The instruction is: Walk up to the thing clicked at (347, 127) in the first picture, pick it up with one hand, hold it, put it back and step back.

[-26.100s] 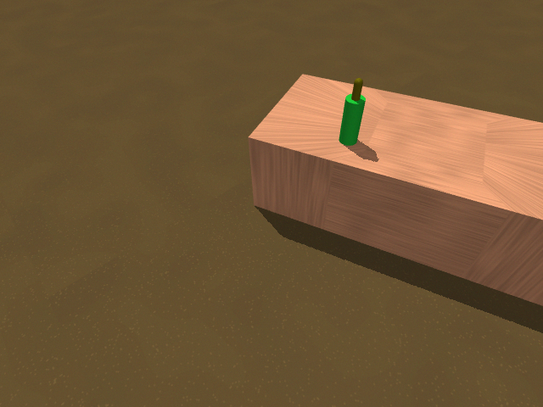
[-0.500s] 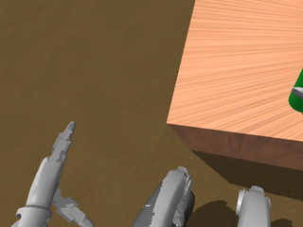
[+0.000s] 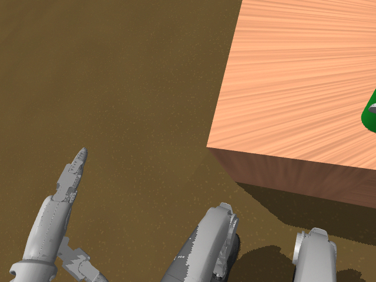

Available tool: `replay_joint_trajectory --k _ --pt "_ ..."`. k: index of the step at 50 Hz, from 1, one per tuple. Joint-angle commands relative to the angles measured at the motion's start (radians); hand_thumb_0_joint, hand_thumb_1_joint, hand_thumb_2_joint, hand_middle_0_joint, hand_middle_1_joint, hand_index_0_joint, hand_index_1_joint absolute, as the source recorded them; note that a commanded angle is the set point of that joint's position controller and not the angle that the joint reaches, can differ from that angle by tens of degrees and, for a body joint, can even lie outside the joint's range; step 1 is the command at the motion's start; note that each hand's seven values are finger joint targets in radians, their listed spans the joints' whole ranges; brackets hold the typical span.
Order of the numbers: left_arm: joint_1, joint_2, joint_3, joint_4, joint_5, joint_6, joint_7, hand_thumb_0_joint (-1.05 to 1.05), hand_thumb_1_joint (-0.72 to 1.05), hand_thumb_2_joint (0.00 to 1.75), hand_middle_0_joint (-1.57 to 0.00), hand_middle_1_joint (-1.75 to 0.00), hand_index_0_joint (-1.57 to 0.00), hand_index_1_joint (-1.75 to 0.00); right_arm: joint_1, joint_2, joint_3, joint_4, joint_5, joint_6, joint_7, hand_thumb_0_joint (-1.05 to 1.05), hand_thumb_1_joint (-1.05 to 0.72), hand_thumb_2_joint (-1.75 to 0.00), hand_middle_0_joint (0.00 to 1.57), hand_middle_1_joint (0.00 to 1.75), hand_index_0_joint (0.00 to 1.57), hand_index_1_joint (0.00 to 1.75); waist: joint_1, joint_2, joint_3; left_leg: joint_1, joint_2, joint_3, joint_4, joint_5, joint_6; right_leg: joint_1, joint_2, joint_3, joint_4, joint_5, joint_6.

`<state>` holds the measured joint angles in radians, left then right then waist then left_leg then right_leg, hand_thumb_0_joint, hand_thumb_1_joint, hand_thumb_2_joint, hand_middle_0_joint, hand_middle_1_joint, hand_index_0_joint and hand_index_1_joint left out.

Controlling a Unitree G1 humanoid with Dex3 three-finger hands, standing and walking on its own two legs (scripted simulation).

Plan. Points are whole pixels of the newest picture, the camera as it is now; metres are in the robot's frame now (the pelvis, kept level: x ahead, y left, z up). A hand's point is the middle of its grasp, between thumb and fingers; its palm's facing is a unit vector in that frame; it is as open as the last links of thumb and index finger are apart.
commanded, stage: withdraw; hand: right
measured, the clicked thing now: out of the picture +0.54 -0.22 -0.01
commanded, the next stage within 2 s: rise in 0.28 s
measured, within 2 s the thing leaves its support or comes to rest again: rests again in 0.30 s
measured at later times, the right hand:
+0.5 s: hand out of the picture +0.53 -0.32 +0.05, palm faces +0.29 +0.95 -0.13, open 16.8 cm
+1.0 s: hand out of the picture +0.41 -0.33 +0.09, palm faces +0.30 +0.89 -0.34, open 17.2 cm
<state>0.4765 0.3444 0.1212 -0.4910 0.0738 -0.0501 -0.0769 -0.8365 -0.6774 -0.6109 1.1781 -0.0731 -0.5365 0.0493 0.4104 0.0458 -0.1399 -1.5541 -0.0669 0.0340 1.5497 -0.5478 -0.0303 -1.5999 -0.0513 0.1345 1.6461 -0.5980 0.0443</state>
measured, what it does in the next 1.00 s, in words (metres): rises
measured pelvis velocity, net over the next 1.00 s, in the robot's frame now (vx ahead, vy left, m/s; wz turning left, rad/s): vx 0.05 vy -0.02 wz -0.06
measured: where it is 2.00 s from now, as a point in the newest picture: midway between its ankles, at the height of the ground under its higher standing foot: outside the picture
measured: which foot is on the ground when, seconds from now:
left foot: down 0.00-1.00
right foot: down 0.00-1.00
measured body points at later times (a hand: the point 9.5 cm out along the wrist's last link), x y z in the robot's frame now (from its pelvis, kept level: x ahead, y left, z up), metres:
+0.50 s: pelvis +0.02 -0.01 +0.05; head +0.18 -0.09 +0.46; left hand +0.19 +0.25 +0.13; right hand +0.51 -0.37 +0.06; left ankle +0.08 +0.13 -0.53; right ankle +0.06 -0.14 -0.53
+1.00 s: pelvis +0.05 -0.02 +0.14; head +0.13 -0.05 +0.58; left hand +0.23 +0.16 +0.12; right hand +0.39 -0.38 +0.12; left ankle +0.08 +0.13 -0.53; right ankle +0.06 -0.14 -0.53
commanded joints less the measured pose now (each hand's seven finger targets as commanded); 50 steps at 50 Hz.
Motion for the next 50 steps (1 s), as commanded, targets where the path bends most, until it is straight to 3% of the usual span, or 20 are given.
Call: replay_joint_trajectory --k 1,7,11,15,19,20,21,23,24,28,32,35,36,38,39,41,42,44,46,50 --pt "0.027 0.185 0.176 -0.108 -0.009 -0.043 0.043 0.00 -0.53 0.04 -0.05 -0.05 -0.05 -0.05 -0.378 -0.304 -0.002 -0.247 0.000 -0.054 0.002 0.00 0.33 -0.12 0.16 0.13 0.16 0.13 -0.025 -0.450 -0.541 0.269 -0.007 0.013 -0.183 0.135 0.057 0.482 0.000 -0.059 -0.230 0.130 -0.041" --pt "0.037 0.165 0.125 -0.057 -0.012 -0.035 0.049 0.00 -0.54 0.04 -0.05 -0.04 -0.05 -0.05 -0.418 -0.436 -0.063 -0.361 0.026 -0.027 0.028 0.00 0.38 -0.03 0.10 0.05 0.09 0.05 -0.084 -0.501 -0.665 0.366 -0.005 0.000 -0.201 0.243 0.052 0.567 0.000 -0.065 -0.221 0.274 -0.039" --pt "0.029 0.147 0.082 -0.071 -0.020 -0.015 0.059 0.00 -0.54 0.04 -0.05 -0.05 -0.05 -0.05 -0.393 -0.449 -0.049 -0.381 0.026 0.024 0.061 0.00 0.37 -0.03 0.10 0.04 0.08 0.04 -0.096 -0.516 -0.718 0.422 -0.010 0.014 -0.231 0.280 0.053 0.659 0.002 -0.061 -0.258 0.337 -0.032" --pt "0.014 0.193 0.129 -0.067 -0.029 -0.003 0.072 0.00 -0.55 0.04 -0.06 -0.05 -0.06 -0.05 -0.321 -0.409 -0.038 -0.284 0.054 0.096 0.104 0.00 0.38 -0.05 0.08 0.04 0.08 0.04 -0.069 -0.425 -0.619 0.453 -0.005 0.013 -0.292 0.281 0.046 0.627 -0.003 -0.056 -0.286 0.300 -0.043" --pt "-0.002 0.132 0.081 0.062 -0.036 -0.007 0.070 0.00 -0.56 0.04 -0.06 -0.05 -0.06 -0.05 -0.276 -0.227 0.045 -0.117 0.083 0.136 0.157 0.00 0.34 -0.05 0.08 0.04 0.08 0.04 -0.040 -0.290 -0.388 0.376 -0.007 0.022 -0.328 0.210 0.047 0.497 -0.004 -0.052 -0.319 0.201 -0.058" --pt "-0.022 0.133 0.078 0.041 -0.036 -0.012 0.071 0.00 -0.60 0.08 -0.08 -0.06 -0.07 -0.08 -0.282 -0.241 0.038 -0.123 0.081 0.135 0.157 0.00 0.42 0.00 0.12 0.00 0.12 0.00 -0.047 -0.268 -0.396 0.380 -0.006 0.020 -0.334 0.192 0.046 0.496 -0.006 -0.051 -0.324 0.183 -0.060" --pt "-0.081 0.167 0.081 -0.043 -0.052 0.019 0.075 0.00 -0.57 0.06 -0.08 -0.07 -0.07 -0.08 -0.220 -0.526 -0.015 -0.041 -0.044 0.228 0.097 0.00 0.37 -0.08 0.06 0.06 0.07 0.06 -0.168 -0.316 -0.482 0.471 0.001 -0.008 -0.369 0.165 0.047 0.589 -0.001 -0.065 -0.396 0.205 -0.045" --pt "0.018 0.161 0.074 -0.036 -0.052 0.051 0.066 0.00 -0.54 0.06 -0.08 -0.08 -0.07 -0.08 -0.369 -0.350 0.086 -0.123 -0.023 0.269 0.044 0.00 0.39 -0.08 0.06 0.06 0.07 0.06 -0.084 -0.362 -0.478 0.450 -0.011 0.021 -0.389 0.188 0.046 0.699 -0.010 -0.059 -0.438 0.223 -0.036" --pt "0.080 0.171 0.089 -0.026 -0.057 0.060 0.060 0.00 -0.53 0.06 -0.07 -0.07 -0.07 -0.07 -0.352 -0.354 0.082 -0.126 -0.026 0.284 0.034 0.00 0.43 -0.07 0.05 0.06 0.06 0.06 -0.090 -0.374 -0.468 0.462 -0.013 0.030 -0.402 0.206 0.049 0.732 -0.004 -0.052 -0.464 0.238 -0.039" --pt "0.053 0.199 0.115 0.010 -0.057 0.089 0.055 0.00 -0.41 0.12 -0.05 -0.05 -0.04 -0.06 -0.417 -0.569 -0.008 -0.306 -0.052 0.320 -0.033 0.00 0.37 -0.09 0.05 0.06 0.06 0.06 -0.172 -0.475 -0.682 0.590 -0.014 0.032 -0.444 0.341 0.048 0.962 -0.003 -0.070 -0.494 0.469 -0.026" --pt "0.023 0.113 0.054 0.234 -0.059 0.121 0.046 0.00 -0.09 0.39 -0.14 -0.20 -0.14 -0.20 -0.307 -0.400 0.068 -0.157 -0.036 0.357 -0.075 0.00 0.51 -0.08 0.06 0.06 0.06 0.06 -0.188 -0.438 -0.462 0.545 -0.010 0.038 -0.492 0.325 0.053 0.928 -0.001 -0.077 -0.541 0.494 -0.025" --pt "-0.125 0.093 -0.006 0.183 -0.060 0.111 0.046 0.00 0.15 0.56 -0.14 -0.20 -0.14 -0.20 -0.324 -0.422 0.054 -0.158 -0.038 0.355 -0.101 0.00 0.51 -0.08 0.06 0.06 0.06 0.06 -0.234 -0.389 -0.487 0.652 -0.006 0.030 -0.529 0.342 0.053 0.903 0.005 -0.093 -0.574 0.451 -0.030" --pt "-0.109 0.076 -0.038 0.227 -0.054 0.113 0.045 0.00 0.23 0.58 -0.14 -0.21 -0.14 -0.21 -0.343 -0.359 0.090 -0.159 -0.031 0.355 -0.099 0.00 0.51 -0.08 0.06 0.06 0.06 0.06 -0.235 -0.394 -0.467 0.655 -0.007 0.027 -0.541 0.340 0.054 0.912 0.004 -0.101 -0.586 0.448 -0.026" --pt "-0.166 -0.037 -0.181 0.226 -0.054 0.099 0.033 0.00 0.36 0.59 -0.15 -0.21 -0.14 -0.21 -0.200 -0.154 0.184 0.001 -0.021 0.369 -0.086 0.00 0.53 -0.07 0.05 0.06 0.05 0.06 -0.243 -0.318 -0.367 0.664 -0.015 0.042 -0.563 0.299 0.055 0.869 0.009 -0.098 -0.624 0.402 -0.026" --pt "-0.190 -0.055 -0.214 0.198 -0.057 0.096 0.033 0.00 0.35 0.58 -0.14 -0.21 -0.14 -0.21 -0.149 -0.146 0.174 -0.030 -0.015 0.371 -0.088 0.00 0.53 -0.06 0.05 0.06 0.05 0.06 -0.264 -0.289 -0.385 0.710 -0.015 0.047 -0.567 0.323 0.052 0.866 0.008 -0.094 -0.636 0.432 -0.027" --pt "-0.143 -0.025 -0.191 0.196 -0.058 0.102 0.034 0.00 0.41 0.62 -0.15 -0.22 -0.15 -0.22 -0.033 -0.192 0.140 -0.086 -0.014 0.385 -0.090 0.00 0.50 -0.09 0.06 0.06 0.06 0.06 -0.287 -0.292 -0.460 0.802 -0.012 0.043 -0.583 0.369 0.051 0.921 0.014 -0.102 -0.656 0.485 -0.027" --pt "-0.054 0.016 -0.134 0.203 -0.063 0.110 0.035 0.00 0.47 0.65 -0.16 -0.23 -0.16 -0.23 0.048 -0.187 0.138 -0.134 -0.008 0.402 -0.085 0.00 0.49 -0.09 0.06 0.06 0.06 0.06 -0.274 -0.286 -0.493 0.832 -0.012 0.038 -0.596 0.390 0.050 0.966 0.016 -0.106 -0.670 0.499 -0.030" --pt "0.056 0.076 -0.058 0.217 -0.075 0.134 0.038 0.00 0.58 0.72 -0.17 -0.24 -0.17 -0.25 0.199 -0.084 0.197 -0.230 0.021 0.442 -0.075 0.00 0.48 -0.09 0.06 0.06 0.06 0.06 -0.227 -0.220 -0.442 0.836 -0.012 0.049 -0.626 0.403 0.047 1.003 0.016 -0.097 -0.701 0.499 -0.034" --pt "0.042 0.111 0.005 0.255 -0.100 0.161 0.056 0.00 0.68 0.78 -0.18 -0.26 -0.18 -0.26 0.256 -0.092 0.215 -0.447 0.049 0.482 -0.083 0.00 0.52 -0.07 0.06 0.06 0.06 0.06 -0.240 -0.177 -0.423 0.848 -0.004 0.043 -0.657 0.409 0.040 1.037 0.015 -0.099 -0.727 0.486 -0.044" --pt "-0.091 0.044 -0.047 0.353 -0.123 0.171 0.081 0.00 0.83 0.86 -0.19 -0.29 -0.19 -0.29 0.271 0.044 0.328 -0.647 0.076 0.513 -0.108 0.00 0.55 -0.06 0.05 0.05 0.05 0.05 -0.286 -0.145 -0.287 0.830 0.013 0.042 -0.681 0.330 0.047 1.037 0.011 -0.098 -0.788 0.411 -0.049"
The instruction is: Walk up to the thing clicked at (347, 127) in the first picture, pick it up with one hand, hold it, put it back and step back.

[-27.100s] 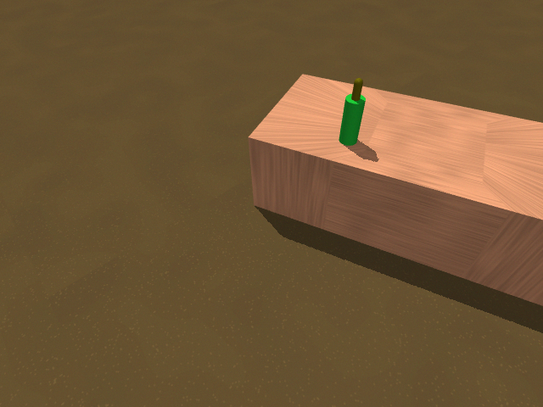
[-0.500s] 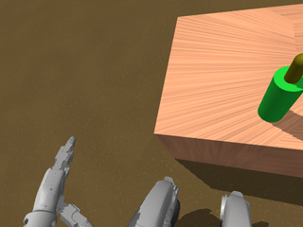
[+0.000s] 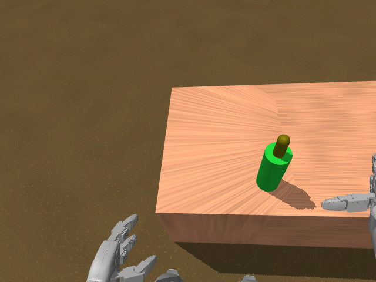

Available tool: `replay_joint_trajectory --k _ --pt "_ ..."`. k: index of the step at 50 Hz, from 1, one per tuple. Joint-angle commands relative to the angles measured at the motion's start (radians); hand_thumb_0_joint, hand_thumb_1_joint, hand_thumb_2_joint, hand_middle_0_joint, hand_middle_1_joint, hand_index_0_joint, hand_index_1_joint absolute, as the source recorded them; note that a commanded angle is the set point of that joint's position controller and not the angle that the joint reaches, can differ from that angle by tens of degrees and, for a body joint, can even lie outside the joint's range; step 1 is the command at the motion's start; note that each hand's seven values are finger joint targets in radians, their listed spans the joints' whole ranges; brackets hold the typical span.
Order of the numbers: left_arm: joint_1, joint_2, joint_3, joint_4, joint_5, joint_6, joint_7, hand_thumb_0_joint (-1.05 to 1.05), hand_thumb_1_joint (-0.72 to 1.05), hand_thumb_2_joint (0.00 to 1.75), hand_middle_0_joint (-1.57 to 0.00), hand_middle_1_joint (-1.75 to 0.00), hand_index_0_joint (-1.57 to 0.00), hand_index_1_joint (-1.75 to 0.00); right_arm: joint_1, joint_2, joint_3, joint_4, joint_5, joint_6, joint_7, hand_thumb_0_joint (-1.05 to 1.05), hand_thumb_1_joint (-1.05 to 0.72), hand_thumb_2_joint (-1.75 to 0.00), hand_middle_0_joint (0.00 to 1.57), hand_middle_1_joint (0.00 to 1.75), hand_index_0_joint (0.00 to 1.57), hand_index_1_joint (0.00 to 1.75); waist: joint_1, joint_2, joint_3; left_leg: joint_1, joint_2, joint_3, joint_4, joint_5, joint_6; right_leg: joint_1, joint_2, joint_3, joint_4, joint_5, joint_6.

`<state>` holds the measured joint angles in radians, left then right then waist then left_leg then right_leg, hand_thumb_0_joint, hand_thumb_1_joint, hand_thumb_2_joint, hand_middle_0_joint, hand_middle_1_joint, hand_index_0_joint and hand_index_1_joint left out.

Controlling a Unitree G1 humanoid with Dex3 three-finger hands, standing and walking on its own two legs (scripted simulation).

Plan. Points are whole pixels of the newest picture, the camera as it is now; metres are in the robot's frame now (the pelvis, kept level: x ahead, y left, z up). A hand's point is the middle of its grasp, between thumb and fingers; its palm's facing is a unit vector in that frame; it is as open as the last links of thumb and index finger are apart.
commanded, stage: home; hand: right
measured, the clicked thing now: (274, 162) +0.48 -0.16 -0.15
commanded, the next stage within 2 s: none
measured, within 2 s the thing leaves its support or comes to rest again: neither
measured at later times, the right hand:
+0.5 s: hand out of the picture +0.18 -0.16 -0.04, palm faces +0.16 +0.96 -0.22, open 17.4 cm
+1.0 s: hand out of the picture +0.17 -0.15 -0.03, palm faces +0.16 +0.96 -0.23, open 17.3 cm
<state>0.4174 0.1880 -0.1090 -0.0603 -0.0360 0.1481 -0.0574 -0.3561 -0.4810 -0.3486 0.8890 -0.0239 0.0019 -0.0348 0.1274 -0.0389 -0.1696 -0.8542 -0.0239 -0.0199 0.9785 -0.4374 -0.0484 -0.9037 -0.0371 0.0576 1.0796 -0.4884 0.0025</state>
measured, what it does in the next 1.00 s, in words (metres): stands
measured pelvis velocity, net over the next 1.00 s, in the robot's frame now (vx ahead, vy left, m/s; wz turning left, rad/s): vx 0.00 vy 0.03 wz -0.03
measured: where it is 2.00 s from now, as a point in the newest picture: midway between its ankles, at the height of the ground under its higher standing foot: outside the picture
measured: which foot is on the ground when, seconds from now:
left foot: down 0.00-1.00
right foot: down 0.00-1.00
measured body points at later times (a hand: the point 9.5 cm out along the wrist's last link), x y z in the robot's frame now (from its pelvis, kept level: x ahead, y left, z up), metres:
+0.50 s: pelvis +0.01 +0.03 +0.02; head +0.04 +0.03 +0.47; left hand +0.19 +0.25 -0.02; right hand +0.16 -0.21 -0.02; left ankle +0.02 +0.16 -0.67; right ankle +0.01 -0.11 -0.67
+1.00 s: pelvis +0.00 +0.03 +0.01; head +0.03 +0.04 +0.46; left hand +0.18 +0.26 -0.02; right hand +0.16 -0.20 -0.01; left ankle +0.02 +0.16 -0.67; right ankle +0.01 -0.11 -0.67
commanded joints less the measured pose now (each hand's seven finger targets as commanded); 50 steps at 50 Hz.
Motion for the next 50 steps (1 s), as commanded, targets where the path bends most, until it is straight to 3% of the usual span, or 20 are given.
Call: replay_joint_trajectory --k 1,3,5,8,9,13,14,15,18,20,22,25,30,33,34,36,39,44,47,50 --pt "-0.036 0.194 0.184 -0.079 -0.014 -0.034 0.071 0.00 0.87 0.89 -0.20 -0.29 -0.20 -0.29 -0.203 -0.142 0.072 -0.443 0.029 -0.036 -0.034 0.00 0.54 -0.06 0.05 0.06 0.05 0.06 -0.015 -0.082 -0.272 0.159 -0.025 0.089 -0.124 0.217 0.069 0.375 -0.001 -0.027 -0.240 0.297 -0.005" --pt "-0.020 0.181 0.174 -0.046 -0.012 -0.042 0.084 0.00 0.89 0.90 -0.20 -0.30 -0.20 -0.30 -0.123 -0.114 0.091 -0.488 0.032 -0.043 -0.049 0.00 0.54 -0.06 0.05 0.05 0.05 0.05 -0.025 -0.118 -0.241 0.181 -0.020 0.082 -0.141 0.196 0.075 0.406 0.001 -0.038 -0.266 0.278 0.006" --pt "-0.041 0.121 0.088 -0.071 -0.007 -0.053 0.090 0.00 0.89 0.90 -0.20 -0.30 -0.20 -0.30 0.006 -0.047 0.117 -0.538 0.039 -0.056 -0.058 0.00 0.51 -0.08 0.06 0.06 0.06 0.06 -0.068 -0.116 -0.224 0.239 -0.015 0.080 -0.155 0.212 0.076 0.421 0.008 -0.040 -0.281 0.305 0.014" --pt "-0.072 0.058 0.034 -0.043 -0.002 -0.057 0.099 0.00 0.90 0.90 -0.20 -0.30 -0.20 -0.30 0.171 0.023 0.148 -0.627 0.052 -0.071 -0.066 0.00 0.52 -0.07 0.06 0.06 0.06 0.06 -0.113 -0.126 -0.207 0.326 -0.004 0.061 -0.179 0.240 0.075 0.406 0.026 -0.065 -0.289 0.322 0.009" --pt "-0.069 0.060 0.037 -0.015 0.000 -0.055 0.102 0.00 0.90 0.90 -0.20 -0.30 -0.20 -0.30 0.204 0.046 0.171 -0.651 0.057 -0.070 -0.066 0.00 0.51 -0.08 0.06 0.06 0.06 0.06 -0.107 -0.133 -0.187 0.324 -0.003 0.062 -0.182 0.231 0.076 0.407 0.024 -0.065 -0.297 0.316 0.013" --pt "-0.036 0.145 0.142 0.037 0.003 -0.047 0.120 0.00 0.90 0.90 -0.20 -0.30 -0.20 -0.30 0.421 0.051 0.188 -0.780 0.062 -0.048 -0.075 0.00 0.51 -0.08 0.06 0.06 0.06 0.06 -0.116 -0.128 -0.151 0.338 0.000 0.064 -0.199 0.231 0.073 0.422 0.025 -0.069 -0.318 0.311 0.015" --pt "-0.034 0.161 0.167 0.027 0.001 -0.047 0.123 0.00 0.90 0.90 -0.20 -0.30 -0.20 -0.30 0.493 0.073 0.203 -0.809 0.066 -0.039 -0.075 0.00 0.53 -0.06 0.06 0.06 0.05 0.06 -0.115 -0.097 -0.138 0.339 -0.003 0.068 -0.202 0.233 0.071 0.420 0.024 -0.068 -0.321 0.314 0.013" --pt "-0.028 0.165 0.184 0.027 0.001 -0.048 0.125 0.00 0.90 0.90 -0.20 -0.30 -0.20 -0.30 0.586 0.141 0.254 -0.774 0.068 -0.027 -0.069 0.00 0.55 -0.06 0.05 0.05 0.05 0.05 -0.102 -0.041 -0.093 0.333 -0.003 0.069 -0.213 0.227 0.063 0.398 0.025 -0.072 -0.317 0.289 0.005" --pt "-0.043 0.162 0.194 0.002 -0.003 -0.051 0.125 0.00 0.90 0.90 -0.20 -0.30 -0.20 -0.30 0.669 0.180 0.290 -0.845 0.069 -0.006 -0.063 0.00 0.54 -0.06 0.05 0.05 0.05 0.05 -0.095 0.042 -0.070 0.334 0.002 0.065 -0.227 0.257 0.047 0.373 0.031 -0.077 -0.297 0.293 -0.010" --pt "-0.052 0.157 0.194 -0.022 -0.007 -0.054 0.129 0.00 0.90 0.90 -0.20 -0.30 -0.20 -0.30 0.670 0.167 0.286 -0.907 0.067 -0.004 -0.061 0.00 0.55 -0.05 0.05 0.05 0.05 0.05 -0.095 0.086 -0.044 0.314 0.002 0.064 -0.230 0.218 0.046 0.368 0.030 -0.075 -0.300 0.255 -0.015" --pt "-0.059 0.113 0.151 -0.034 -0.007 -0.063 0.131 0.00 0.90 0.90 -0.20 -0.30 -0.20 -0.30 0.689 0.189 0.303 -0.913 0.065 -0.008 -0.057 0.00 0.55 -0.05 0.05 0.05 0.05 0.05 -0.092 0.127 -0.003 0.306 0.009 0.056 -0.242 0.185 0.039 0.340 0.035 -0.082 -0.293 0.215 -0.020" --pt "-0.039 0.089 0.126 -0.048 -0.003 -0.072 0.139 0.00 0.90 0.90 -0.20 -0.30 -0.20 -0.30 0.682 0.167 0.290 -0.973 0.060 -0.020 -0.058 0.00 0.56 -0.05 0.05 0.05 0.05 0.05 -0.102 0.093 -0.004 0.307 0.030 0.019 -0.249 0.158 0.035 0.334 0.046 -0.097 -0.281 0.190 -0.018" --pt "0.016 0.112 0.161 -0.036 0.003 -0.083 0.153 0.00 0.90 0.90 -0.20 -0.30 -0.20 -0.30 0.679 0.149 0.274 -1.032 0.053 -0.025 -0.064 0.00 0.52 -0.07 0.06 0.06 0.06 0.06 -0.096 0.014 -0.053 0.294 0.031 0.017 -0.222 0.155 0.045 0.362 0.050 -0.099 -0.274 0.185 -0.014" --pt "0.018 0.106 0.150 -0.046 0.006 -0.085 0.151 0.00 0.90 0.90 -0.20 -0.30 -0.20 -0.30 0.722 0.156 0.284 -1.029 0.053 -0.024 -0.064 0.00 0.51 -0.08 0.06 0.06 0.06 0.06 -0.121 0.005 -0.048 0.288 0.031 0.020 -0.215 0.131 0.049 0.351 0.052 -0.098 -0.270 0.178 -0.012" --pt "0.009 0.112 0.151 -0.057 0.007 -0.087 0.151 0.00 0.90 0.90 -0.20 -0.30 -0.20 -0.30 0.795 0.186 0.298 -0.949 0.053 -0.018 -0.061 0.00 0.50 -0.08 0.06 0.06 0.06 0.06 -0.125 0.051 -0.026 0.289 0.032 0.021 -0.223 0.120 0.044 0.329 0.053 -0.099 -0.263 0.172 -0.014" --pt "0.019 0.123 0.171 -0.066 0.007 -0.087 0.150 0.00 0.90 0.90 -0.20 -0.30 -0.20 -0.30 0.801 0.193 0.306 -0.975 0.052 -0.014 -0.062 0.00 0.53 -0.06 0.05 0.06 0.05 0.06 -0.123 0.053 -0.054 0.290 0.032 0.023 -0.212 0.144 0.043 0.337 0.050 -0.099 -0.258 0.193 -0.015" --pt "-0.020 0.114 0.157 -0.090 0.005 -0.087 0.144 0.00 0.90 0.90 -0.20 -0.30 -0.20 -0.30 0.819 0.200 0.307 -0.954 0.054 -0.017 -0.060 0.00 0.54 -0.06 0.05 0.05 0.05 0.05 -0.141 0.095 -0.005 0.272 0.032 0.032 -0.218 0.105 0.042 0.306 0.050 -0.096 -0.256 0.172 -0.015" --pt "-0.027 0.109 0.159 -0.117 0.004 -0.078 0.146 0.00 0.90 0.90 -0.20 -0.30 -0.20 -0.30 0.778 0.183 0.289 -0.975 0.053 -0.036 -0.061 0.00 0.51 -0.07 0.06 0.06 0.06 0.06 -0.138 0.113 0.007 0.254 0.032 0.026 -0.224 0.049 0.044 0.294 0.047 -0.096 -0.261 0.135 -0.013" --pt "0.010 0.106 0.161 -0.109 0.002 -0.073 0.148 0.00 0.90 0.90 -0.20 -0.30 -0.20 -0.30 0.769 0.156 0.268 -1.004 0.052 -0.041 -0.064 0.00 0.53 -0.07 0.05 0.06 0.05 0.06 -0.136 0.071 -0.012 0.259 0.030 0.024 -0.211 0.068 0.046 0.306 0.048 -0.100 -0.263 0.138 -0.013" --pt "0.041 0.095 0.160 -0.101 0.004 -0.068 0.148 0.00 0.90 0.90 -0.20 -0.30 -0.20 -0.30 0.771 0.176 0.291 -1.026 0.051 -0.044 -0.062 0.00 0.53 -0.06 0.05 0.06 0.05 0.06 -0.121 0.043 -0.062 0.271 0.026 0.027 -0.184 0.134 0.046 0.336 0.048 -0.102 -0.256 0.186 -0.013"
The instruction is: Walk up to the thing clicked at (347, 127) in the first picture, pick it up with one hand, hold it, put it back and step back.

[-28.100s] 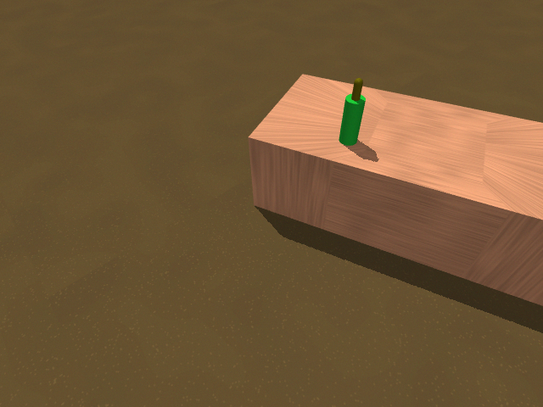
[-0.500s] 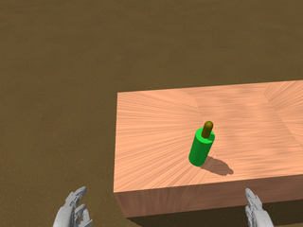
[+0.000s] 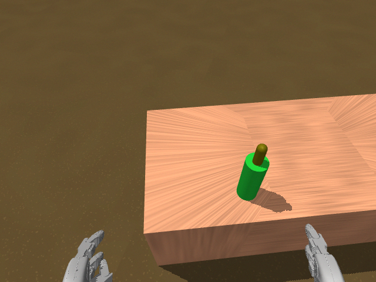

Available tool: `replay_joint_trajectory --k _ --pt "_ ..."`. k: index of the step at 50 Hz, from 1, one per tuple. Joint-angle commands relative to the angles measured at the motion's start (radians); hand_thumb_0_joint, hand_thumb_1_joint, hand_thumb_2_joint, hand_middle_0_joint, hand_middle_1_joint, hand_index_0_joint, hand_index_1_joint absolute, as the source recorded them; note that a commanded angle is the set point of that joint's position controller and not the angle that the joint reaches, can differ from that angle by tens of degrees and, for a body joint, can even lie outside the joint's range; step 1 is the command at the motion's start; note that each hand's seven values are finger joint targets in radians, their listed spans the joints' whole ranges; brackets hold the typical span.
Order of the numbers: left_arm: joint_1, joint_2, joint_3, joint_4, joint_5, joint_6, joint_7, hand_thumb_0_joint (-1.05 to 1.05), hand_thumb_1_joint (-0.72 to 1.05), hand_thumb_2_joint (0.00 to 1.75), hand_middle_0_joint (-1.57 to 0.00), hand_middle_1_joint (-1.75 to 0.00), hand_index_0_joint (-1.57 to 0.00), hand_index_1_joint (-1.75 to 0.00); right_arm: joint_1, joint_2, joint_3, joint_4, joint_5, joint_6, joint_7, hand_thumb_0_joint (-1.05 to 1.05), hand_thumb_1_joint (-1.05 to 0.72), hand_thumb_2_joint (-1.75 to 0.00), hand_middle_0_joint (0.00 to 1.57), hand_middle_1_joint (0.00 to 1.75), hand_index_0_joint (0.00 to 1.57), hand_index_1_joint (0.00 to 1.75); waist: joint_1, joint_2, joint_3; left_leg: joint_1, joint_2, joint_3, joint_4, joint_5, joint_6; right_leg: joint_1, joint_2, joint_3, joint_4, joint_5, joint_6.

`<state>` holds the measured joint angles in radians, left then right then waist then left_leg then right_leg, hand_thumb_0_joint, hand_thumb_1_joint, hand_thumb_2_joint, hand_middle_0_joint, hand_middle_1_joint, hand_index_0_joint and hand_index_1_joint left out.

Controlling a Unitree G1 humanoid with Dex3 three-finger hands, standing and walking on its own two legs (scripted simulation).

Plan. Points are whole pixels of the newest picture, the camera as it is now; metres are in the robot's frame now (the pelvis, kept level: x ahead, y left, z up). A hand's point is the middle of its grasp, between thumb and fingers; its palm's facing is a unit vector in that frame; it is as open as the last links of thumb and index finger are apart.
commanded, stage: home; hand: right
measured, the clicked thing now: (253, 171) +0.49 -0.19 -0.16
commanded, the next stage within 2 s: stand in 1.46 s
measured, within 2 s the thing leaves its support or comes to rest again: neither
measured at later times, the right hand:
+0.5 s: hand (299, 269) +0.18 -0.19 -0.04, palm faces +0.13 +0.96 -0.23, open 17.4 cm
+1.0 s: hand (295, 267) +0.19 -0.18 -0.04, palm faces +0.13 +0.96 -0.24, open 17.4 cm
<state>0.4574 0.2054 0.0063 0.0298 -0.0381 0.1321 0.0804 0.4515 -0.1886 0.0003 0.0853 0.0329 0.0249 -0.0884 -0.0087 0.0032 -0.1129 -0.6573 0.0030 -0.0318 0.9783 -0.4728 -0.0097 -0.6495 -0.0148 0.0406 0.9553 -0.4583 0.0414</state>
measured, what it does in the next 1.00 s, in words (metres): stands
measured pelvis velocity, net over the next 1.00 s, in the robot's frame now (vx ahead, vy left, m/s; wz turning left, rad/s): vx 0.01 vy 0.00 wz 0.01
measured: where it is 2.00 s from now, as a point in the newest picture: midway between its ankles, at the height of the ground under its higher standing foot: outside the picture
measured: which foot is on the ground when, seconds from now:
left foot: down 0.00-1.00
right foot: down 0.00-1.00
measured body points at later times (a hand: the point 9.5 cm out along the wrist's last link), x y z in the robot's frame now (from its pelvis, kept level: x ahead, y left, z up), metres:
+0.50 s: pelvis +0.00 -0.01 +0.00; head +0.03 -0.01 +0.45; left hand +0.17 +0.21 -0.03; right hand +0.17 -0.24 -0.02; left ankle +0.01 +0.12 -0.68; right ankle +0.01 -0.15 -0.68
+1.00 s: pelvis +0.01 +0.00 +0.00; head +0.04 +0.00 +0.45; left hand +0.17 +0.22 -0.04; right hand +0.18 -0.23 -0.02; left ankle +0.01 +0.12 -0.68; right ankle +0.01 -0.15 -0.68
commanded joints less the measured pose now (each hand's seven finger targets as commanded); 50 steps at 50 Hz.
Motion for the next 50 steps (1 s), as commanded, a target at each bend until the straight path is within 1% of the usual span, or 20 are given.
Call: replay_joint_trajectory --k 1,2,5,11,14,15,16,17,18,23,24,27,30,36,40,41,44,48,49,50 --pt "0.004 0.083 0.045 -0.184 0.007 -0.052 0.011 0.00 0.90 0.90 -0.20 -0.30 -0.20 -0.30 -0.036 -0.122 -0.062 -0.226 -0.005 -0.065 -0.010 0.00 0.54 -0.06 0.05 0.05 0.05 0.05 0.008 -0.012 -0.115 0.072 0.000 0.041 -0.181 0.175 0.008 0.074 0.026 -0.085 -0.131 0.160 -0.051" --pt "0.000 0.069 0.031 -0.177 0.006 -0.052 0.010 0.00 0.90 0.90 -0.20 -0.30 -0.20 -0.30 -0.044 -0.108 -0.040 -0.224 -0.006 -0.065 -0.008 0.00 0.52 -0.07 0.06 0.06 0.06 0.06 0.012 -0.023 -0.085 0.059 -0.001 0.044 -0.181 0.162 0.009 0.073 0.025 -0.085 -0.138 0.148 -0.050" --pt "-0.006 0.084 0.052 -0.178 0.008 -0.055 0.011 0.00 0.90 0.90 -0.20 -0.30 -0.20 -0.30 -0.033 -0.098 -0.038 -0.220 -0.008 -0.061 -0.009 0.00 0.52 -0.07 0.06 0.06 0.06 0.06 0.017 -0.017 -0.105 0.055 -0.005 0.051 -0.169 0.175 0.010 0.075 0.021 -0.078 -0.132 0.164 -0.050" --pt "-0.017 0.109 0.076 -0.213 0.006 -0.052 0.011 0.00 0.90 0.90 -0.20 -0.30 -0.20 -0.30 0.009 -0.106 -0.060 -0.203 -0.009 -0.055 -0.013 0.00 0.53 -0.07 0.05 0.06 0.05 0.06 0.007 0.021 -0.106 0.058 -0.009 0.060 -0.168 0.158 0.009 0.065 0.019 -0.070 -0.138 0.157 -0.050" --pt "-0.011 0.103 0.063 -0.207 0.007 -0.048 0.011 0.00 0.90 0.90 -0.20 -0.30 -0.20 -0.30 0.028 -0.101 -0.057 -0.164 -0.010 -0.052 -0.010 0.00 0.55 -0.05 0.05 0.05 0.05 0.05 0.006 0.048 -0.088 0.060 -0.011 0.067 -0.160 0.171 0.008 0.053 0.017 -0.064 -0.136 0.176 -0.050" --pt "-0.035 0.081 0.042 -0.216 0.005 -0.048 0.008 0.00 0.90 0.90 -0.20 -0.30 -0.20 -0.30 -0.017 -0.114 -0.060 -0.234 -0.009 -0.061 -0.012 0.00 0.55 -0.05 0.05 0.05 0.05 0.05 -0.011 0.008 -0.100 0.070 -0.007 0.061 -0.160 0.180 0.011 0.061 0.018 -0.069 -0.136 0.183 -0.047" --pt "-0.020 0.096 0.059 -0.207 0.006 -0.046 0.010 0.00 0.90 0.90 -0.20 -0.30 -0.20 -0.30 0.003 -0.108 -0.059 -0.191 -0.009 -0.058 -0.012 0.00 0.55 -0.05 0.05 0.05 0.05 0.05 0.000 0.020 -0.085 0.055 -0.011 0.062 -0.155 0.165 0.011 0.054 0.015 -0.067 -0.141 0.169 -0.047" --pt "-0.034 0.073 0.034 -0.201 0.005 -0.045 0.008 0.00 0.90 0.90 -0.20 -0.30 -0.20 -0.30 -0.026 -0.110 -0.050 -0.242 -0.008 -0.063 -0.011 0.00 0.54 -0.06 0.05 0.05 0.05 0.05 -0.014 -0.016 -0.082 0.053 -0.010 0.062 -0.152 0.156 0.015 0.057 0.014 -0.066 -0.147 0.163 -0.043" --pt "-0.029 0.084 0.051 -0.202 0.004 -0.046 0.009 0.00 0.90 0.90 -0.20 -0.30 -0.20 -0.30 -0.026 -0.100 -0.042 -0.219 -0.008 -0.063 -0.012 0.00 0.53 -0.06 0.05 0.05 0.05 0.05 0.007 -0.012 -0.074 0.039 -0.014 0.067 -0.149 0.146 0.014 0.058 0.010 -0.060 -0.157 0.151 -0.043" --pt "-0.014 0.088 0.055 -0.200 0.006 -0.049 0.005 0.00 0.90 0.90 -0.20 -0.30 -0.20 -0.30 -0.011 -0.116 -0.058 -0.242 -0.010 -0.063 -0.015 0.00 0.54 -0.06 0.05 0.05 0.05 0.05 -0.003 -0.038 -0.088 0.046 -0.017 0.071 -0.148 0.127 0.017 0.056 0.009 -0.057 -0.163 0.134 -0.039" --pt "-0.003 0.093 0.063 -0.204 0.005 -0.051 0.006 0.00 0.90 0.90 -0.20 -0.30 -0.20 -0.30 -0.008 -0.104 -0.045 -0.228 -0.009 -0.059 -0.012 0.00 0.54 -0.06 0.05 0.05 0.05 0.05 0.010 -0.022 -0.083 0.039 -0.017 0.068 -0.151 0.122 0.015 0.059 0.010 -0.060 -0.159 0.124 -0.042" --pt "0.006 0.096 0.067 -0.202 0.007 -0.048 0.005 0.00 0.90 0.90 -0.20 -0.30 -0.20 -0.30 0.000 -0.119 -0.064 -0.249 -0.010 -0.059 -0.016 0.00 0.53 -0.06 0.05 0.05 0.05 0.05 -0.001 -0.026 -0.139 0.066 -0.013 0.066 -0.138 0.196 0.014 0.081 0.014 -0.063 -0.135 0.201 -0.042" --pt "0.009 0.100 0.062 -0.213 0.007 -0.046 0.004 0.00 0.90 0.90 -0.20 -0.30 -0.20 -0.30 0.014 -0.100 -0.048 -0.221 -0.011 -0.051 -0.013 0.00 0.54 -0.06 0.05 0.05 0.05 0.05 0.004 0.003 -0.138 0.064 -0.016 0.069 -0.125 0.231 0.013 0.079 0.011 -0.060 -0.129 0.243 -0.042" --pt "-0.011 0.084 0.048 -0.219 0.006 -0.048 0.008 0.00 0.90 0.90 -0.20 -0.30 -0.20 -0.30 -0.015 -0.103 -0.049 -0.236 -0.009 -0.052 -0.014 0.00 0.54 -0.06 0.05 0.05 0.05 0.05 0.002 0.004 -0.088 0.046 -0.011 0.058 -0.150 0.170 0.011 0.052 0.015 -0.070 -0.132 0.170 -0.046" --pt "0.014 0.092 0.061 -0.220 0.007 -0.043 0.007 0.00 0.90 0.90 -0.20 -0.30 -0.20 -0.30 0.009 -0.109 -0.060 -0.238 -0.010 -0.051 -0.014 0.00 0.52 -0.07 0.06 0.06 0.06 0.06 0.006 -0.005 -0.128 0.055 -0.012 0.056 -0.136 0.224 0.011 0.076 0.014 -0.072 -0.122 0.225 -0.045" --pt "0.014 0.089 0.054 -0.211 0.008 -0.041 0.007 0.00 0.90 0.90 -0.20 -0.30 -0.20 -0.30 0.007 -0.116 -0.068 -0.238 -0.008 -0.051 -0.014 0.00 0.53 -0.07 0.05 0.06 0.05 0.06 -0.003 -0.004 -0.105 0.060 -0.010 0.056 -0.143 0.225 0.011 0.061 0.017 -0.074 -0.120 0.224 -0.045" --pt "0.016 0.087 0.056 -0.214 0.008 -0.040 0.006 0.00 0.90 0.90 -0.20 -0.30 -0.20 -0.30 0.001 -0.122 -0.073 -0.231 -0.009 -0.049 -0.013 0.00 0.52 -0.07 0.06 0.06 0.06 0.06 0.007 0.018 -0.104 0.057 -0.004 0.046 -0.156 0.214 0.003 0.045 0.022 -0.083 -0.109 0.195 -0.051" --pt "0.009 0.091 0.054 -0.231 0.007 -0.039 0.005 0.00 0.90 0.90 -0.20 -0.30 -0.20 -0.30 0.018 -0.104 -0.057 -0.225 -0.007 -0.051 -0.009 0.00 0.53 -0.06 0.05 0.05 0.05 0.05 0.007 0.035 -0.122 0.056 -0.004 0.045 -0.148 0.237 0.003 0.054 0.020 -0.082 -0.101 0.218 -0.052" --pt "-0.081 0.139 0.044 0.046 -0.002 -0.048 0.015 0.00 0.90 0.90 -0.20 -0.30 -0.20 -0.30 0.058 -0.127 -0.106 -0.206 -0.009 -0.035 -0.027 0.00 0.54 -0.06 0.05 0.05 0.05 0.05 0.020 0.030 -0.089 0.052 -0.018 0.050 -0.150 0.230 0.002 0.053 0.010 -0.057 -0.096 0.197 -0.056" --pt "-0.070 0.140 0.044 0.006 -0.004 -0.063 0.021 0.00 0.90 0.90 -0.20 -0.30 -0.20 -0.30 0.068 -0.099 -0.074 -0.207 -0.012 -0.023 -0.030 0.00 0.51 -0.08 0.06 0.06 0.06 0.06 0.030 0.029 -0.109 0.065 -0.015 0.048 -0.151 0.247 0.002 0.062 0.010 -0.061 -0.095 0.210 -0.057"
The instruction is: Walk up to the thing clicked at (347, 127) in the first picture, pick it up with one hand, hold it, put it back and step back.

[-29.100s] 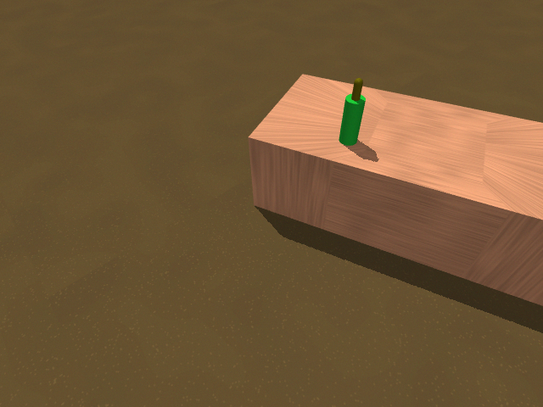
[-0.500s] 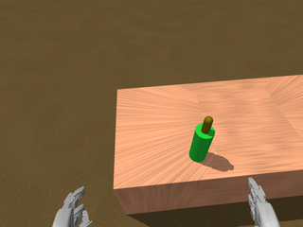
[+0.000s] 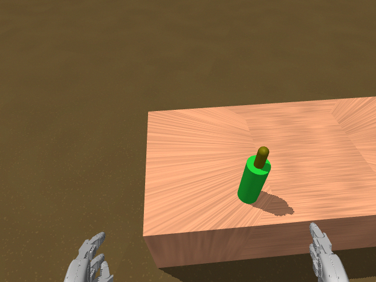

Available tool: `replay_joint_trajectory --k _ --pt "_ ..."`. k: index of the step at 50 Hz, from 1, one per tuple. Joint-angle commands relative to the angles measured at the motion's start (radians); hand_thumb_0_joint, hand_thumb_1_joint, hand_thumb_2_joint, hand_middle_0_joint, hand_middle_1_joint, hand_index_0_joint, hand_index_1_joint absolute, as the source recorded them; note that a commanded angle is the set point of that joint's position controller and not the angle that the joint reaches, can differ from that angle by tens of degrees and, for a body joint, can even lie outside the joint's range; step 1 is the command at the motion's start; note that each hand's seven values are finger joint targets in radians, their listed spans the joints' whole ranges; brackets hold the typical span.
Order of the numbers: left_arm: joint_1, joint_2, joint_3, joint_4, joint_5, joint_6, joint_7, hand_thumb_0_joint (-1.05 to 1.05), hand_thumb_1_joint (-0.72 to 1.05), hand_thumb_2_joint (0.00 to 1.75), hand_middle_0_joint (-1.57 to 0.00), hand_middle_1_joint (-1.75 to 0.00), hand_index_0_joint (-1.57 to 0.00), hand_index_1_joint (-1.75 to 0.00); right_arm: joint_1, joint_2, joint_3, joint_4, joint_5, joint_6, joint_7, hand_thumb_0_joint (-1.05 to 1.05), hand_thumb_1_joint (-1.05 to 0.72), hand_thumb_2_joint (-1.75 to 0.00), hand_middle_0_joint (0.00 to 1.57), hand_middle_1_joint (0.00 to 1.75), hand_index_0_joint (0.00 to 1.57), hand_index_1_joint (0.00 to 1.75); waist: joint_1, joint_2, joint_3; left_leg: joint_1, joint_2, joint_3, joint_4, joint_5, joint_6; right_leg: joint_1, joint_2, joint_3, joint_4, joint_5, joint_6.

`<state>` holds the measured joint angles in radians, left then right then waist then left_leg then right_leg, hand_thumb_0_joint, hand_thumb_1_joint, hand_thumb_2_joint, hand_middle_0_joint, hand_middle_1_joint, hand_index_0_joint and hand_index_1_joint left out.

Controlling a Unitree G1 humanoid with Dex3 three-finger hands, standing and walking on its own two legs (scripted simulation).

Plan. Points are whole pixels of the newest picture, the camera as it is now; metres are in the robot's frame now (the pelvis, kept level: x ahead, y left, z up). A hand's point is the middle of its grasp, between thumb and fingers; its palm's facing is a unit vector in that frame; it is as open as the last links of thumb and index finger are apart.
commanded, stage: home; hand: right
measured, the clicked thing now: (255, 174) +0.48 -0.19 -0.16
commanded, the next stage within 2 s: stand in 0.46 s
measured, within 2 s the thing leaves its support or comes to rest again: neither
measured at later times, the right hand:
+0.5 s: hand out of the picture +0.16 -0.18 -0.04, palm faces +0.15 +0.95 -0.28, open 17.5 cm
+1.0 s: hand out of the picture +0.07 -0.26 -0.10, palm faces -0.01 +0.92 -0.38, open 9.5 cm
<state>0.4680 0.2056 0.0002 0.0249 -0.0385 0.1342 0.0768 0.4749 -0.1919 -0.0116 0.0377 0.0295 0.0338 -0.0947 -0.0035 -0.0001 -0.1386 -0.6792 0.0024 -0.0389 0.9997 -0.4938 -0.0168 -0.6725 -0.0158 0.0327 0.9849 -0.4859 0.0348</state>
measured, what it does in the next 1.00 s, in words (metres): stands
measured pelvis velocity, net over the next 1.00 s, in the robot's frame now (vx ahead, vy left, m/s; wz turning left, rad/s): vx -0.01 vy -0.01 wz -0.01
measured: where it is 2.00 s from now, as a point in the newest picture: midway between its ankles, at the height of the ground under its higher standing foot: outside the picture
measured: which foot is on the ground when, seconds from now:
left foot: down 0.00-1.00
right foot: down 0.00-1.00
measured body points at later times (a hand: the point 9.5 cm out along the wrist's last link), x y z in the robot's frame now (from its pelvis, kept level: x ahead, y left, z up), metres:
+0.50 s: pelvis -0.02 +0.00 +0.00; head +0.01 +0.00 +0.45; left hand +0.14 +0.24 -0.07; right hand +0.14 -0.23 -0.02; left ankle +0.00 +0.13 -0.68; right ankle +0.00 -0.14 -0.68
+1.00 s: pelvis -0.01 -0.01 +0.03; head +0.00 -0.01 +0.48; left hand +0.08 +0.29 -0.09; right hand +0.07 -0.31 -0.08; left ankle +0.00 +0.13 -0.68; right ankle +0.00 -0.14 -0.68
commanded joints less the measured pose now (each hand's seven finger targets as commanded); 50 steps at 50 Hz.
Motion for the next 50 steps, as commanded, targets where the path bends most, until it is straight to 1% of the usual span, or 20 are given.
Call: replay_joint_trajectory --k 1,5,6,11,18,19,23,24,25,28,29,30,31,33,36,39,41,43,46,50 --pt "-0.090 0.127 0.041 0.005 -0.003 -0.074 0.027 0.00 0.90 0.90 -0.20 -0.30 -0.20 -0.30 0.033 -0.096 -0.052 -0.204 -0.007 -0.029 -0.024 0.00 0.50 -0.08 0.06 0.06 0.06 0.06 0.016 0.030 -0.112 0.107 -0.012 0.054 -0.172 0.291 0.007 0.094 0.010 -0.054 -0.113 0.252 -0.052" --pt "-0.139 0.131 0.044 0.083 -0.003 -0.106 0.042 0.00 0.90 0.90 -0.20 -0.30 -0.20 -0.30 -0.005 -0.126 -0.058 -0.268 -0.007 -0.009 -0.045 0.00 0.54 -0.06 0.05 0.05 0.05 0.05 0.017 -0.047 -0.101 0.090 -0.017 0.055 -0.175 0.254 0.019 0.104 0.011 -0.054 -0.135 0.226 -0.044" --pt "-0.151 0.126 0.041 0.103 -0.004 -0.113 0.044 0.00 0.90 0.90 -0.20 -0.30 -0.20 -0.30 -0.001 -0.101 -0.037 -0.265 -0.006 -0.008 -0.046 0.00 0.55 -0.05 0.05 0.05 0.05 0.05 0.024 -0.043 -0.075 0.078 -0.021 0.062 -0.174 0.236 0.021 0.103 0.006 -0.048 -0.143 0.215 -0.042" --pt "-0.190 0.139 0.046 0.172 0.001 -0.155 0.058 0.00 0.90 0.90 -0.20 -0.30 -0.20 -0.30 0.009 -0.108 -0.048 -0.212 -0.007 0.032 -0.059 0.00 0.53 -0.06 0.05 0.06 0.05 0.06 0.035 -0.003 -0.027 0.067 -0.023 0.071 -0.203 0.183 0.017 0.075 0.006 -0.040 -0.148 0.161 -0.046" --pt "-0.222 0.132 0.047 0.219 0.008 -0.204 0.070 0.00 0.90 0.90 -0.20 -0.30 -0.20 -0.30 -0.002 -0.105 -0.034 -0.248 -0.012 0.057 -0.066 0.00 0.55 -0.05 0.05 0.05 0.05 0.05 0.025 0.005 -0.081 0.095 -0.025 0.072 -0.214 0.163 0.018 0.100 0.006 -0.038 -0.151 0.148 -0.045" --pt "-0.223 0.135 0.047 0.230 0.009 -0.209 0.074 0.00 0.90 0.90 -0.20 -0.30 -0.20 -0.30 0.000 -0.107 -0.033 -0.222 -0.011 0.064 -0.066 0.00 0.57 -0.04 0.05 0.05 0.05 0.05 0.029 0.011 -0.042 0.089 -0.024 0.071 -0.229 0.139 0.016 0.077 0.009 -0.041 -0.153 0.124 -0.045" --pt "-0.235 0.127 0.042 0.246 0.012 -0.231 0.079 0.00 0.90 0.90 -0.20 -0.30 -0.20 -0.30 -0.010 -0.119 -0.049 -0.234 -0.017 0.075 -0.072 0.00 0.56 -0.04 0.05 0.05 0.05 0.05 0.025 0.009 -0.069 0.107 -0.020 0.066 -0.238 0.151 0.014 0.087 0.012 -0.045 -0.148 0.134 -0.047" --pt "-0.235 0.128 0.040 0.259 0.012 -0.234 0.079 0.00 0.90 0.90 -0.20 -0.30 -0.20 -0.30 0.008 -0.108 -0.040 -0.195 -0.014 0.081 -0.069 0.00 0.57 -0.04 0.05 0.05 0.05 0.05 0.029 0.021 -0.027 0.095 -0.019 0.068 -0.245 0.126 0.012 0.064 0.013 -0.046 -0.153 0.110 -0.048" --pt "-0.236 0.129 0.043 0.257 0.013 -0.240 0.082 0.00 0.90 0.90 -0.20 -0.30 -0.20 -0.30 -0.024 -0.118 -0.050 -0.247 -0.015 0.080 -0.072 0.00 0.55 -0.05 0.05 0.05 0.05 0.05 0.025 0.007 -0.066 0.105 -0.021 0.069 -0.236 0.142 0.014 0.089 0.011 -0.041 -0.153 0.126 -0.048" --pt "-0.236 0.132 0.042 0.276 0.016 -0.252 0.084 0.00 0.90 0.90 -0.20 -0.30 -0.20 -0.30 -0.024 -0.109 -0.039 -0.227 -0.017 0.090 -0.073 0.00 0.56 -0.05 0.05 0.05 0.05 0.05 0.030 -0.024 -0.043 0.086 -0.025 0.075 -0.235 0.117 0.017 0.093 0.010 -0.038 -0.173 0.101 -0.044" --pt "-0.246 0.130 0.042 0.270 0.016 -0.254 0.087 0.00 0.90 0.90 -0.20 -0.30 -0.20 -0.30 -0.051 -0.129 -0.055 -0.275 -0.016 0.087 -0.075 0.00 0.48 -0.13 0.13 0.13 0.13 0.13 0.022 -0.037 -0.063 0.104 -0.024 0.072 -0.238 0.128 0.018 0.103 0.010 -0.038 -0.172 0.113 -0.041" --pt "-0.319 0.289 0.057 0.513 0.159 -0.217 0.027 0.00 0.90 0.90 -0.20 -0.30 -0.20 -0.30 -0.166 -0.319 -0.084 0.075 -0.142 0.013 -0.015 0.00 0.40 -0.21 0.20 0.21 0.20 0.21 -0.001 0.010 0.089 0.191 0.027 -0.038 -0.261 0.141 0.074 0.195 -0.031 0.046 -0.204 0.191 -0.096" --pt "-0.299 0.280 0.074 0.528 0.158 -0.201 0.002 0.00 0.90 0.90 -0.20 -0.30 -0.20 -0.30 -0.126 -0.295 -0.090 0.236 -0.143 -0.021 0.017 0.00 0.32 -0.29 0.20 0.29 0.20 0.29 0.002 0.025 0.049 0.215 0.053 -0.071 -0.287 0.131 0.103 0.213 -0.021 0.038 -0.197 0.153 -0.108" --pt "-0.301 0.267 0.071 0.543 0.144 -0.191 -0.021 0.00 0.90 0.90 -0.20 -0.30 -0.20 -0.30 -0.196 -0.305 -0.086 0.280 -0.131 -0.049 0.047 0.00 0.16 -0.45 0.20 0.30 0.20 0.30 0.029 0.024 0.089 0.185 0.069 -0.094 -0.311 0.144 0.121 0.200 -0.009 0.019 -0.203 0.099 -0.112" --pt "-0.313 0.276 0.072 0.590 0.097 -0.187 -0.052 0.00 0.90 0.90 -0.20 -0.30 -0.20 -0.30 -0.190 -0.285 -0.067 0.384 -0.090 -0.072 0.069 0.00 -0.08 -0.69 0.20 0.30 0.20 0.30 0.026 0.020 0.074 0.229 0.061 -0.075 -0.311 0.166 0.098 0.265 -0.021 0.045 -0.267 0.118 -0.108" --pt "-0.303 0.278 0.076 0.652 0.083 -0.180 -0.063 0.00 0.90 0.90 -0.20 -0.30 -0.20 -0.30 -0.215 -0.290 -0.070 0.493 -0.077 -0.081 0.070 0.00 -0.32 -0.90 0.20 0.30 0.20 0.30 0.018 0.013 0.046 0.296 0.056 -0.054 -0.304 0.239 0.076 0.282 -0.029 0.069 -0.294 0.190 -0.101" --pt "-0.309 0.280 0.075 0.687 0.083 -0.178 -0.064 0.00 0.90 0.90 -0.20 -0.30 -0.20 -0.30 -0.231 -0.285 -0.068 0.548 -0.078 -0.085 0.070 0.00 -0.48 -0.90 0.20 0.30 0.20 0.30 0.014 -0.008 0.037 0.324 0.051 -0.048 -0.293 0.292 0.072 0.310 -0.045 0.088 -0.314 0.266 -0.101" --pt "-0.324 0.294 0.078 0.714 0.084 -0.176 -0.063 0.00 0.90 0.90 -0.20 -0.30 -0.20 -0.30 -0.239 -0.288 -0.065 0.597 -0.078 -0.083 0.067 0.00 -0.64 -0.90 0.20 0.30 0.20 0.30 0.008 -0.052 0.068 0.330 0.042 -0.041 -0.310 0.284 0.069 0.310 -0.064 0.122 -0.365 0.271 -0.106" --pt "-0.326 0.302 0.077 0.763 0.077 -0.172 -0.059 0.00 0.90 0.90 -0.20 -0.30 -0.20 -0.30 -0.242 -0.308 -0.068 0.677 -0.072 -0.083 0.063 0.00 -0.88 -0.90 0.20 0.30 0.20 0.30 0.007 -0.032 0.077 0.385 0.055 -0.050 -0.344 0.341 0.066 0.334 -0.066 0.113 -0.392 0.327 -0.106" --pt "-0.326 0.316 0.078 0.829 0.069 -0.162 -0.055 0.00 0.90 0.90 -0.20 -0.30 -0.20 -0.30 -0.241 -0.318 -0.062 0.773 -0.066 -0.078 0.060 0.00 -0.90 -0.90 0.20 0.30 0.20 0.30 0.003 -0.029 0.106 0.423 0.070 -0.061 -0.418 0.336 0.063 0.362 -0.064 0.109 -0.443 0.312 -0.097"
